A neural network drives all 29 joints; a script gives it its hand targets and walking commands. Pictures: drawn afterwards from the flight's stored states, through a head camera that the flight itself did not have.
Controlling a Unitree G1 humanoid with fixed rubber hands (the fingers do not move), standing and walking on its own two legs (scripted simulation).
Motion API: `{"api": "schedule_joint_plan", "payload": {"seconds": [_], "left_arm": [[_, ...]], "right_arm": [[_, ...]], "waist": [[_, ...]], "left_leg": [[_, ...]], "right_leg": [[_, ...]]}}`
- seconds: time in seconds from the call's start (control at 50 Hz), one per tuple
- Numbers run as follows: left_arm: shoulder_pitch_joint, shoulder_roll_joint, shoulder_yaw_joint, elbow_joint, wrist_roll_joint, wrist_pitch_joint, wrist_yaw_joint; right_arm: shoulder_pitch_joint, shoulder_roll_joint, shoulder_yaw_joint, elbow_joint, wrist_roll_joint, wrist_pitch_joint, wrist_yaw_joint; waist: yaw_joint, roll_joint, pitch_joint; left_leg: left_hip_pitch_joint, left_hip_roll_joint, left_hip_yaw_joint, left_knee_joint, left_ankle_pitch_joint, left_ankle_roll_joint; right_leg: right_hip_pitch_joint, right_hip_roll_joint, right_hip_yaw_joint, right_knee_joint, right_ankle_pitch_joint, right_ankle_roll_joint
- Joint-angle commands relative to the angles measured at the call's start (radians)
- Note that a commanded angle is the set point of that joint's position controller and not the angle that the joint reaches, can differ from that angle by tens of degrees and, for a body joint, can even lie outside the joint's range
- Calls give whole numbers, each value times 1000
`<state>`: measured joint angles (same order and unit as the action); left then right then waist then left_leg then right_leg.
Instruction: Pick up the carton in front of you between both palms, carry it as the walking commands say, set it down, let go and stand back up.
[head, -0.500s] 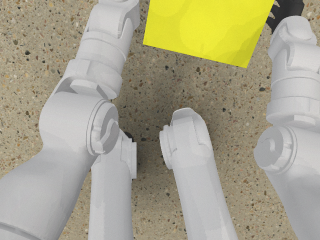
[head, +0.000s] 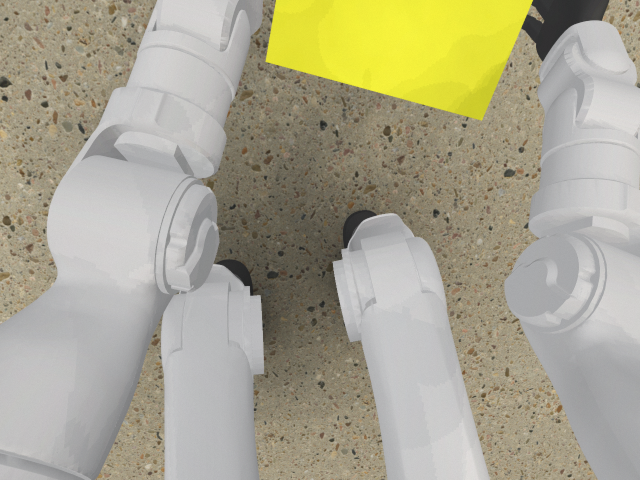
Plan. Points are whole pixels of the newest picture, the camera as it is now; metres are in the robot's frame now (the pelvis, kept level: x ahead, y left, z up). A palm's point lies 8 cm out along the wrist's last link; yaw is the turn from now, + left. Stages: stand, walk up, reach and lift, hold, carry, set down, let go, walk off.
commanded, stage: set down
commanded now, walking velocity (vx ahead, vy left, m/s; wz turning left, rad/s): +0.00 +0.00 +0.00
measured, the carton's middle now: out of the picture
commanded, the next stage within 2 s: let go in 1.94 s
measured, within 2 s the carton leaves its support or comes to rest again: rests again in 0.24 s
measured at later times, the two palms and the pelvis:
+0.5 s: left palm out of the picture +0.59 -0.05 -0.19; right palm (558, 13) +0.47 -0.34 -0.19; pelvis +0.02 -0.01 -0.01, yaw -1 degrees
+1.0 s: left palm out of the picture +0.57 -0.03 -0.18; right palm (609, 43) +0.43 -0.39 -0.19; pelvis -0.02 -0.01 -0.03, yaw -2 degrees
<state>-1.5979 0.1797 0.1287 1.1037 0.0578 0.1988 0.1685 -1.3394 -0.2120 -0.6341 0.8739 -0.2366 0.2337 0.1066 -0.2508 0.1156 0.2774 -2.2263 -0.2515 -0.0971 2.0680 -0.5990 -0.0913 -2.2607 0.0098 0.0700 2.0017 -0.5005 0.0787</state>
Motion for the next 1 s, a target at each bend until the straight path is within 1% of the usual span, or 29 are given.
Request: {"api": "schedule_joint_plan", "payload": {"seconds": [0.0,0.02,0.04,0.08,0.16,0.22,0.3,0.32,0.34,0.36,0.38,0.4,0.44,0.46,0.48,0.5,0.52,0.56,0.58,0.6,0.62,0.7,0.76,0.78,0.86,0.9,0.92,0.94,0.98], "left_arm": [[-249,-698,-157,23,-11,19,-192],[-285,-733,-160,31,-29,14,-196],[-249,-725,-162,51,-20,17,-198],[-251,-708,-143,20,-10,5,-198],[-210,-667,-115,35,6,-1,-206],[-217,-699,-136,29,-5,-9,-217],[-157,-704,-166,44,5,-21,-213],[-206,-679,-164,12,-7,-23,-216],[-195,-656,-174,61,8,-14,-211],[-160,-686,-135,50,32,-17,-212],[-147,-683,-185,8,5,-23,-213],[-165,-630,-155,27,13,-20,-212],[-140,-658,-162,7,15,-31,-211],[-158,-627,-152,24,18,-28,-204],[-136,-634,-175,4,-15,-32,-202],[-184,-622,-192,-13,-17,-36,-197],[-153,-547,-152,31,6,-30,-188],[-111,-313,-132,-18,32,-52,-133],[-115,-202,-140,-41,-2,-58,-109],[-90,-27,-163,-79,-15,-83,-67],[-76,24,-165,-30,-26,-78,-38],[-248,110,-229,-210,-183,-78,-12],[-273,137,-251,-253,-216,-66,-21],[-270,168,-237,-265,-192,-61,-17],[-322,146,-288,-353,-269,-14,-16],[-328,189,-238,-393,-244,18,-9],[-354,200,-230,-421,-259,22,-3],[-345,195,-221,-404,-256,39,-3],[-283,203,-148,-349,-186,72,-2]], "right_arm": [[-408,395,197,4,15,-13,172],[-398,397,188,36,31,-21,178],[-390,378,195,78,24,-24,173],[-362,350,211,33,29,-28,169],[-321,388,171,72,16,-22,168],[-318,388,195,92,14,-26,164],[-307,353,215,105,59,-53,153],[-273,401,188,145,38,-42,149],[-273,370,182,137,43,-51,151],[-334,388,206,90,51,-40,157],[-296,359,204,111,59,-50,154],[-298,343,223,106,73,-53,148],[-301,333,209,111,69,-56,141],[-279,345,220,135,74,-54,146],[-286,317,223,110,94,-63,142],[-292,317,216,120,102,-73,136],[-236,262,155,122,70,-79,122],[-170,87,118,147,92,-106,75],[-134,-67,95,147,72,-131,41],[-31,-184,31,191,94,-168,-3],[-41,-275,35,167,102,-192,-40],[-211,-394,63,143,223,-266,-111],[-256,-422,147,150,320,-262,-90],[-241,-420,129,184,340,-256,-83],[-243,-425,183,125,379,-221,-69],[-273,-471,196,58,399,-192,-79],[-321,-494,192,18,387,-181,-88],[-298,-483,171,-12,372,-158,-93],[-303,-446,193,-17,356,-110,-111]], "waist": [[-167,162,-843],[-209,165,-833],[-157,197,-816],[-179,171,-822],[-134,156,-799],[-158,147,-784],[-126,163,-775],[-168,142,-777],[-151,175,-746],[-89,208,-782],[-143,154,-789],[-108,167,-743],[-120,167,-768],[-92,189,-723],[-137,145,-753],[-137,136,-757],[-165,152,-731],[-118,150,-747],[-151,143,-744],[-137,135,-766],[-144,121,-802],[-171,84,-919],[-137,146,-969],[-155,180,-990],[-202,132,-1148],[-160,140,-1277],[-171,75,-1322],[-190,94,-1348],[-142,18,-1338]], "left_leg": [[402,32,103,-180,193,36],[393,41,94,-180,188,38],[391,27,109,-174,169,37],[394,40,105,-144,208,40],[336,42,109,-138,254,51],[259,35,131,-108,223,38],[275,41,133,-87,260,32],[291,49,109,-88,245,42],[353,57,95,-91,271,48],[358,58,105,-80,298,54],[332,57,100,-83,304,43],[291,52,111,-73,244,48],[302,64,96,-78,281,48],[342,54,115,-81,257,41],[314,68,90,-66,254,50],[313,66,96,-62,278,40],[315,65,88,-74,227,45],[366,96,100,-51,280,41],[364,92,105,-45,259,26],[328,114,105,-64,241,25],[381,121,99,-38,262,29],[469,128,82,-2,261,12],[565,147,77,10,254,9],[615,155,71,-2,266,11],[726,135,107,-31,213,3],[787,125,144,-51,188,2],[758,118,158,-40,183,4],[738,115,169,-69,150,13],[652,104,196,-93,66,25]], "right_leg": [[449,46,-156,-135,296,-77],[422,40,-149,-135,304,-85],[410,43,-137,-129,287,-93],[415,45,-132,-119,312,-81],[380,54,-129,-102,330,-80],[464,48,-111,-109,393,-77],[507,52,-101,-92,441,-75],[466,59,-115,-93,429,-74],[429,52,-106,-89,390,-70],[367,65,-95,-82,378,-70],[458,53,-113,-88,420,-68],[419,55,-101,-82,379,-72],[429,55,-107,-68,408,-69],[408,58,-102,-81,366,-75],[428,43,-113,-60,385,-61],[464,31,-112,-53,421,-67],[433,39,-117,-62,373,-71],[490,34,-106,-51,415,-55],[495,25,-113,-67,403,-62],[545,11,-121,-40,449,-54],[498,16,-121,-44,419,-56],[576,-12,-124,-31,436,-63],[563,-42,-102,-13,439,-73],[548,-39,-107,-10,454,-84],[633,-26,-157,-69,438,-79],[729,-17,-161,-93,440,-84],[822,-17,-160,-93,478,-73],[840,-22,-175,-110,480,-70],[986,-3,-126,-169,420,-60]]}}
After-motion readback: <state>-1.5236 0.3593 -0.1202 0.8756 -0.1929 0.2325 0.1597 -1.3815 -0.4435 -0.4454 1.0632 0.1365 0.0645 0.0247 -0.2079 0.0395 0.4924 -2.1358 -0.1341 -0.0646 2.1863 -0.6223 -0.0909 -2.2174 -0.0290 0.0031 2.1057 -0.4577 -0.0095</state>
